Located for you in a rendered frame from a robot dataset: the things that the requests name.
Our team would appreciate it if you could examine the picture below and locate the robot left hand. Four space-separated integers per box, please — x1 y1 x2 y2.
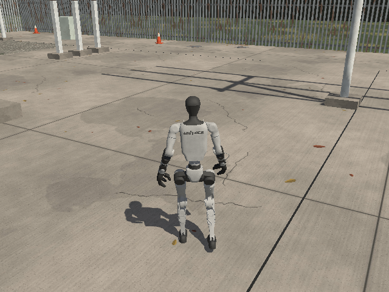
157 172 171 187

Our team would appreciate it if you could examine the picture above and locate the left robot forearm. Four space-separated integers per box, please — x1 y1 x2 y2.
158 148 171 174

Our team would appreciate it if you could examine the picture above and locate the robot right hand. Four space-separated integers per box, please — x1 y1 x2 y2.
213 164 227 175

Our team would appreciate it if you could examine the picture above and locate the robot right foot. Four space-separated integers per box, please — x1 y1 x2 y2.
207 235 216 249

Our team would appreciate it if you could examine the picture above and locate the right robot forearm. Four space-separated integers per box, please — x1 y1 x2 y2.
216 146 226 166

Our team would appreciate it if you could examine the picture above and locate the left robot shin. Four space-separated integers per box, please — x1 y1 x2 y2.
177 198 187 235

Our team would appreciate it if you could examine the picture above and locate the robot right upper arm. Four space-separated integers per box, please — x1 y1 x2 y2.
206 122 222 155

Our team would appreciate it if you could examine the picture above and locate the robot left upper arm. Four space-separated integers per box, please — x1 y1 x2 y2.
164 123 181 157

